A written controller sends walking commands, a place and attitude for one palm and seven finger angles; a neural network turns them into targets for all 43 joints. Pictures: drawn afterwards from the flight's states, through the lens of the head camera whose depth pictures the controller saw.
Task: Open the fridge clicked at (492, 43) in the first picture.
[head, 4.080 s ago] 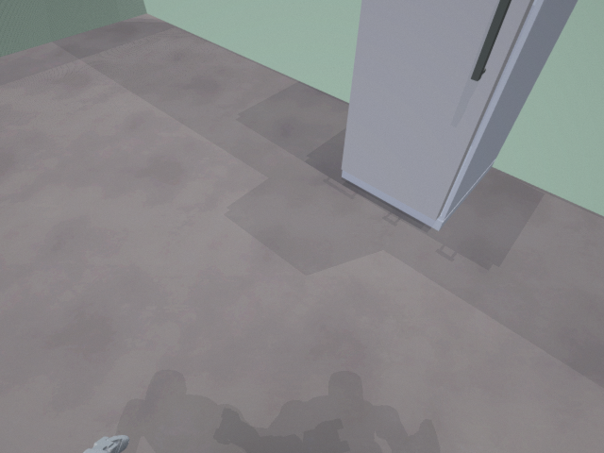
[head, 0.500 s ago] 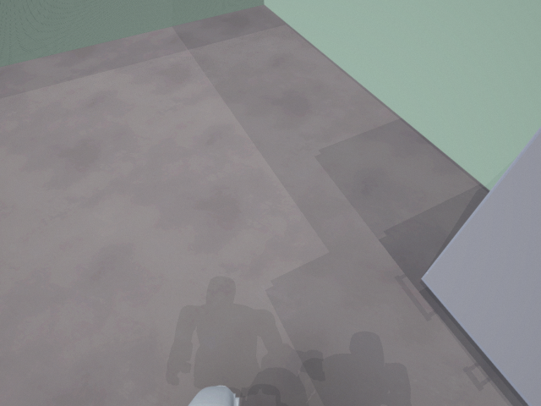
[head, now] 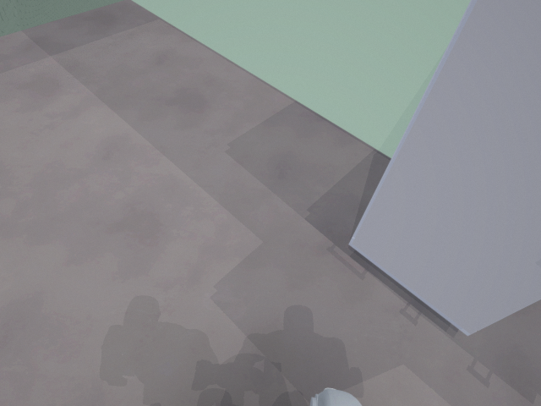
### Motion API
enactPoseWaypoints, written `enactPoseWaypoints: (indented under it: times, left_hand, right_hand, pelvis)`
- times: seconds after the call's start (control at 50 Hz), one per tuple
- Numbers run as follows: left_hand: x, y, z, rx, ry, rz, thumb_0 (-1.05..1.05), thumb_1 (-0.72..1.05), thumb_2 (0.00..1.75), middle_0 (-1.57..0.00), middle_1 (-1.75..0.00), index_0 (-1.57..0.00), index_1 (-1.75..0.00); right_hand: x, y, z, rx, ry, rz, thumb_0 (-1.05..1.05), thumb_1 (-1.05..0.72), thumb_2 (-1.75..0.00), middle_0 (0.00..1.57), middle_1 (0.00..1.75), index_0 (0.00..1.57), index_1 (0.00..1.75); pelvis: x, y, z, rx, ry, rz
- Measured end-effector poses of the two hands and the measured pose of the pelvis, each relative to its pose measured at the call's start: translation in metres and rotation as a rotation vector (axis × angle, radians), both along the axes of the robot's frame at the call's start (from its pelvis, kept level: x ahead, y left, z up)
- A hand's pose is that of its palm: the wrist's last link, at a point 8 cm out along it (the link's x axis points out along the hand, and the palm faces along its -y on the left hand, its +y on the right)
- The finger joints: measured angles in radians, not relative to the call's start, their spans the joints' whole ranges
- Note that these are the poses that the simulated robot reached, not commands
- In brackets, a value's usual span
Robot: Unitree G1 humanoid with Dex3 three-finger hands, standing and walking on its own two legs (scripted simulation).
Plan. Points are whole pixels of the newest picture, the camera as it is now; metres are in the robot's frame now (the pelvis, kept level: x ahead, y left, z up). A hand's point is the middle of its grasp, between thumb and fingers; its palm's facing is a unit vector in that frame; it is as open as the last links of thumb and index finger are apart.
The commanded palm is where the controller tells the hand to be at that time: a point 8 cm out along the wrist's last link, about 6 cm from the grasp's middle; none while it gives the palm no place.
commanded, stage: turn to face it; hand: right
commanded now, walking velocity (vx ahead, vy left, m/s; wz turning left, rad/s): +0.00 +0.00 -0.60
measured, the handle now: out of the picture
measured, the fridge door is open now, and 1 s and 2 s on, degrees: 0 0 0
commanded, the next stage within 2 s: take the last steps up to it in 0.96 s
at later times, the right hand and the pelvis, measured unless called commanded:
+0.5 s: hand out of the picture +0.05 -0.29 -0.16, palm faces +0.30 +0.92 -0.24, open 7.4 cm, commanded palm none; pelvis +0.00 -0.05 +0.01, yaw -16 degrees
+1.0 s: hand out of the picture -0.04 -0.20 -0.15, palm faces +0.52 +0.81 -0.27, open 7.4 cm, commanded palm none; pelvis +0.00 +0.01 +0.00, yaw -32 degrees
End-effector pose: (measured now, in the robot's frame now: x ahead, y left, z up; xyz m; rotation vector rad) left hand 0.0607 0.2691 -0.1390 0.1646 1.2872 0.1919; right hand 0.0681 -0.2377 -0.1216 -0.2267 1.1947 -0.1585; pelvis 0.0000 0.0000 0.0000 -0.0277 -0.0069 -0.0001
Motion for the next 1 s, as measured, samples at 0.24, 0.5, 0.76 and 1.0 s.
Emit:
enactPoseWaypoints:
  times: [0.24,0.5,0.76,1.0]
  left_hand:
    - [0.100,-0.072,0.028,0.077,-0.167,-0.269,0.01,0.91,0.90,-0.20,-0.29,-0.20,-0.30]
    - [0.078,-0.093,0.030,0.042,-0.086,-0.326,0.01,0.90,0.90,-0.21,-0.30,-0.20,-0.30]
    - [0.068,-0.045,-0.015,-0.020,0.046,-0.369,0.01,0.90,0.90,-0.21,-0.30,-0.20,-0.30]
    - [0.105,-0.059,-0.005,-0.006,0.040,-0.537,0.01,0.91,0.90,-0.20,-0.29,-0.19,-0.30]
  right_hand:
    - [-0.090,-0.071,-0.040,0.038,0.172,-0.238,0.00,-0.90,-0.90,0.20,0.30,0.20,0.30]
    - [-0.045,-0.093,-0.007,0.007,-0.050,-0.304,0.00,-0.90,-0.90,0.20,0.30,0.19,0.30]
    - [-0.037,-0.044,0.017,-0.078,-0.157,-0.351,0.00,-0.90,-0.90,0.20,0.30,0.20,0.30]
    - [-0.142,0.006,0.007,-0.018,-0.019,-0.557,0.00,-0.90,-0.90,0.20,0.30,0.20,0.30]
  pelvis:
    - [0.001,-0.042,-0.011,0.055,0.005,-0.143]
    - [0.002,-0.047,0.005,0.065,0.002,-0.284]
    - [0.005,-0.002,-0.007,0.021,0.004,-0.437]
    - [-0.005,0.005,0.002,-0.007,-0.019,-0.561]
